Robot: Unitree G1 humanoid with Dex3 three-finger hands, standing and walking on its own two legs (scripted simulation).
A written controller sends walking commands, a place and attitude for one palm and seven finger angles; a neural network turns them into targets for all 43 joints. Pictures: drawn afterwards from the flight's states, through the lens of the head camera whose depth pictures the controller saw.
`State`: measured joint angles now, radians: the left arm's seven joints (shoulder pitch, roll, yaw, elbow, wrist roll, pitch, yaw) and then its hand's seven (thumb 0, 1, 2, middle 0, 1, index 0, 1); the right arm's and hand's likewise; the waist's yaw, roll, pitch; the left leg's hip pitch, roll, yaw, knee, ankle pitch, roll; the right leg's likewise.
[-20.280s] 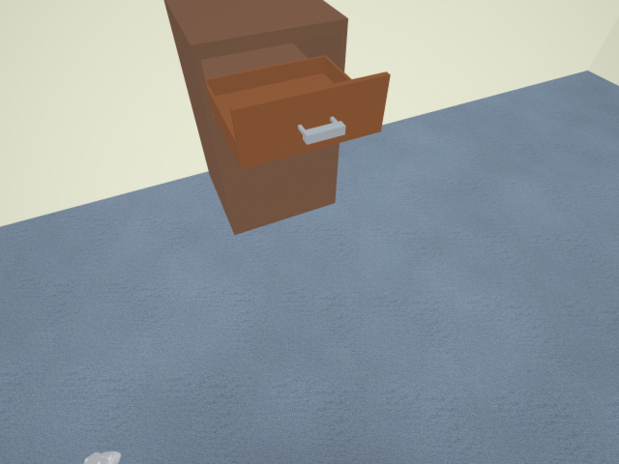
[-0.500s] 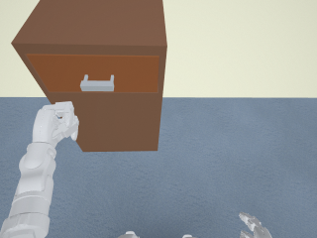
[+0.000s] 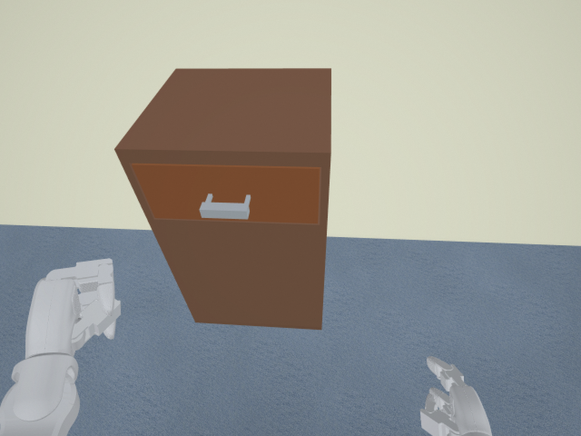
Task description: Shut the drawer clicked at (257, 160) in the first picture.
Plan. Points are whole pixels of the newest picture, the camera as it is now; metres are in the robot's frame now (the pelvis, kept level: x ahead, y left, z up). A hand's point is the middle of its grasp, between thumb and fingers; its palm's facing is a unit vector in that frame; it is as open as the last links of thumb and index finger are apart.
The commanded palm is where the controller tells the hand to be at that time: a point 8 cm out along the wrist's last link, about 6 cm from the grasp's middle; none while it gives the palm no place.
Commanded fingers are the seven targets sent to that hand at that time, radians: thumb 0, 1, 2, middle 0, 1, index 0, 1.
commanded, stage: draw the hand back to the body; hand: left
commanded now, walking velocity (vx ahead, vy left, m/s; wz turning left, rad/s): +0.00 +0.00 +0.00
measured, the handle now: (226, 204) +0.64 +0.23 -0.10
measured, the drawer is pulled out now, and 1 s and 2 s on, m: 0.00 0.00 0.00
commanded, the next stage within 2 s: step back with the hand held close in 0.34 s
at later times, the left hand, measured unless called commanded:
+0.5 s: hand (83, 337) +0.17 +0.23 +0.15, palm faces +0.39 -0.83 -0.39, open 3.2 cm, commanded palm +0.12 +0.27 +0.18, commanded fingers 0.00 0.90 0.90 -1.40 -1.60 -1.40 -1.60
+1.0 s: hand (33, 369) +0.14 +0.26 +0.15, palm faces +0.32 -0.81 -0.49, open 3.2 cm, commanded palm +0.08 +0.30 +0.18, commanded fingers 0.00 0.90 0.90 -1.40 -1.60 -1.40 -1.60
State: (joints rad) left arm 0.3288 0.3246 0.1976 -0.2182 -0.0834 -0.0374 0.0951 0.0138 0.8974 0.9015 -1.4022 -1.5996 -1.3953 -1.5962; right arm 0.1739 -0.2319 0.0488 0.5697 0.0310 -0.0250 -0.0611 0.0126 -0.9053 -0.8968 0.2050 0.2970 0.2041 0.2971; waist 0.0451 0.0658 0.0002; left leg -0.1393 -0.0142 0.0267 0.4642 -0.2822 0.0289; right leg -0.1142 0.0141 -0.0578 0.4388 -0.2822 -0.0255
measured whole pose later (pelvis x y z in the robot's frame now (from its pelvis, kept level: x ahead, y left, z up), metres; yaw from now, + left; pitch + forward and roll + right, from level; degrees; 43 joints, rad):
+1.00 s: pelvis -0.05 +0.02 +0.00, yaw +0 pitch +1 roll -1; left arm 0.63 0.40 0.36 -0.54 -0.05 -0.20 0.13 0.01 0.89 0.90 -1.41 -1.60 -1.40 -1.60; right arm 0.18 -0.22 -0.01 0.55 0.02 -0.02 -0.08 0.01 -0.91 -0.90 0.20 0.30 0.20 0.30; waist 0.01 0.03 0.04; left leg -0.31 -0.03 0.04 0.50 -0.21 0.06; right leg -0.29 -0.01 -0.05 0.48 -0.21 0.00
